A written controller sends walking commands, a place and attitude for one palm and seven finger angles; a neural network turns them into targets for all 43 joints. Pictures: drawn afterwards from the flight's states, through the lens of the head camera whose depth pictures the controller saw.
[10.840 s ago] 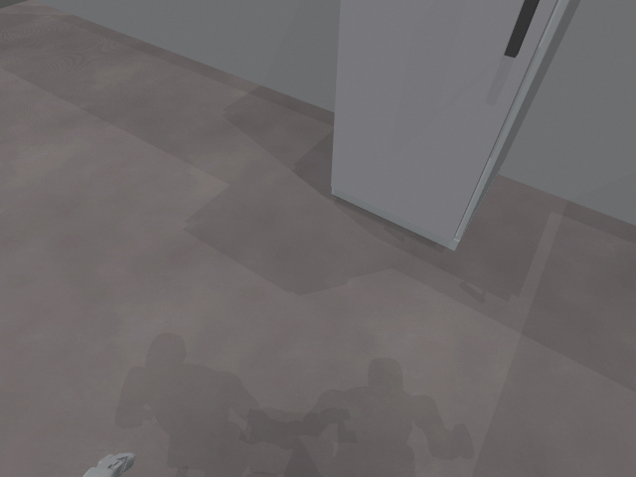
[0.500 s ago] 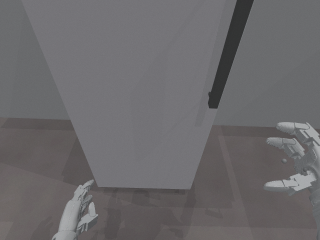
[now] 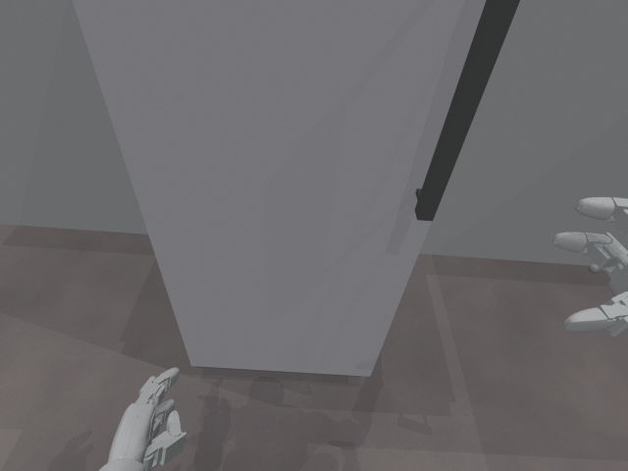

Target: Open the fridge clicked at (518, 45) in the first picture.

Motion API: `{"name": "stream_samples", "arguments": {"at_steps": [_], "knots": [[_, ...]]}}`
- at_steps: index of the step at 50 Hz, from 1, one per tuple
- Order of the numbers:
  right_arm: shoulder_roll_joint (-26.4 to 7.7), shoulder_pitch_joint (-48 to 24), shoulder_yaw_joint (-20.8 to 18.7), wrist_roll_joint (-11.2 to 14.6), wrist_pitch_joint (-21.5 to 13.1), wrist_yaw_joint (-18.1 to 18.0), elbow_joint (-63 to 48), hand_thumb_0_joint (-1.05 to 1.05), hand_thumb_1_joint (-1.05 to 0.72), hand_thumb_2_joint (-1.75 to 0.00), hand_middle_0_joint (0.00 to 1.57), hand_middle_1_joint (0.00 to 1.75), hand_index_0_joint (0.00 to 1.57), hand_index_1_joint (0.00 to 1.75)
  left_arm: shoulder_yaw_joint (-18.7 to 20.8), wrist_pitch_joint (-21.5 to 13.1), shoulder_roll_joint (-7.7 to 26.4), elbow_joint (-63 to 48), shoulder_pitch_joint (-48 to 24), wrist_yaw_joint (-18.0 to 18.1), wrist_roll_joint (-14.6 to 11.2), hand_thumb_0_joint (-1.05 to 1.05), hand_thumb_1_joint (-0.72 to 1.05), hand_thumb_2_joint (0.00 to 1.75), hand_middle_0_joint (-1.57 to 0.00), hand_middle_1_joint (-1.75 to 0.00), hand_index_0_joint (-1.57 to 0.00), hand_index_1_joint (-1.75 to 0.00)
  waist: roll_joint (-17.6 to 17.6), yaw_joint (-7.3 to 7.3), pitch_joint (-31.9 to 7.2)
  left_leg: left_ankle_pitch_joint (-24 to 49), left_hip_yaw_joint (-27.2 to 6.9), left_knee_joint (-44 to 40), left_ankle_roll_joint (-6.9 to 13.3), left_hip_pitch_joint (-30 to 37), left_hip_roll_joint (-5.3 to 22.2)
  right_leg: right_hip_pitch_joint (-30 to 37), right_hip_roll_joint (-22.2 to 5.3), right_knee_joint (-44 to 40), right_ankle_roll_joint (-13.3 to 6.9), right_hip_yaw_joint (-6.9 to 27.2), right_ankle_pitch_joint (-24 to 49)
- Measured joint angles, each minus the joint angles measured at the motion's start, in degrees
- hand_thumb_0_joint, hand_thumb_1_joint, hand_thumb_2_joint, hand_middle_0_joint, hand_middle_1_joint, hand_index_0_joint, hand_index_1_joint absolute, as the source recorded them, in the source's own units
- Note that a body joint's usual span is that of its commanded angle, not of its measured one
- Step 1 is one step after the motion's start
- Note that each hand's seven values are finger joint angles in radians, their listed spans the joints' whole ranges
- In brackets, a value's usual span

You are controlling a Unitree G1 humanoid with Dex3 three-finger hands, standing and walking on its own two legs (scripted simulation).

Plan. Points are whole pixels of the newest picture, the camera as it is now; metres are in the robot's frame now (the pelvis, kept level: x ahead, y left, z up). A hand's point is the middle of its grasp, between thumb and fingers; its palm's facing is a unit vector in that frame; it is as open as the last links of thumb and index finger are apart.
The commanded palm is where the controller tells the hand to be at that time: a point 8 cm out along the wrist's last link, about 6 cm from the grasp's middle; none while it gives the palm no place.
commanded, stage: raise the hand to about handle height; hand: right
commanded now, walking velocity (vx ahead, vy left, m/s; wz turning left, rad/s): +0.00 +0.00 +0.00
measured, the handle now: (463, 87) +0.54 -0.19 +0.27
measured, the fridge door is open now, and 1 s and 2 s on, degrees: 0 0 0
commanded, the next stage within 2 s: move the hooked fingers beside the handle in 0.32 s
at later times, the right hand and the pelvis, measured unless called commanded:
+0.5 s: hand (591, 276) +0.27 -0.27 +0.19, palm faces +0.12 +0.99 -0.05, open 14.0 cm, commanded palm +0.25 -0.32 +0.20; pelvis -0.01 +0.00 +0.00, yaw +0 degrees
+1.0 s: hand (549, 233) +0.35 -0.27 +0.18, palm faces +0.09 +1.00 -0.02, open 13.9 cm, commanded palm +0.32 -0.31 +0.19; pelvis +0.00 +0.00 +0.00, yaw +1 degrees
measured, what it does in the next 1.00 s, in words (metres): stands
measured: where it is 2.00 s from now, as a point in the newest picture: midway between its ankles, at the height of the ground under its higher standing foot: outside the picture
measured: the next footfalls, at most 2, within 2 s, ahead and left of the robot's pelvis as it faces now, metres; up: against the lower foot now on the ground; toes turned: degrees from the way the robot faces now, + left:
none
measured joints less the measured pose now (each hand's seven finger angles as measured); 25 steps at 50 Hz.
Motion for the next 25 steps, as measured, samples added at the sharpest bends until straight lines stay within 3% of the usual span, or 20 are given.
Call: {"name": "stream_samples", "arguments": {"at_steps": [8, 25], "knots": [[2.5, 2.2, 0.0, -0.5, -1.5, -1.8, -3.2, -0.01, 0.5, -0.3, 0.3, 1.2, 0.31, 1.2, 0.6, -0.4, -0.2, 0.0, 0.0, 0.4, 0.3, 0.02, 0.91, 0.9, -0.2, -0.3, -0.2, -0.3, 0.5, -0.22, 0.5, 0.2, -0.3, -0.3, 0.2, 0.6, -0.4, 0.8, -0.4, -0.3, 0.2, -0.3, 0.1], [1.9, 0.7, 0.7, -0.5, -1.0, -1.5, -0.9, -0.01, 0.5, -0.3, 0.3, 1.2, 0.31, 1.2, -0.1, -0.4, -0.8, 0.2, -0.8, 0.6, 0.2, 0.02, 0.91, 0.9, -0.2, -0.3, -0.2, -0.3, 0.1, -0.5, 0.3, 0.5, 0.0, -0.4, 0.3, 0.8, -0.4, 0.7, -0.4, -0.2, 0.3, 0.1, 0.4]]}}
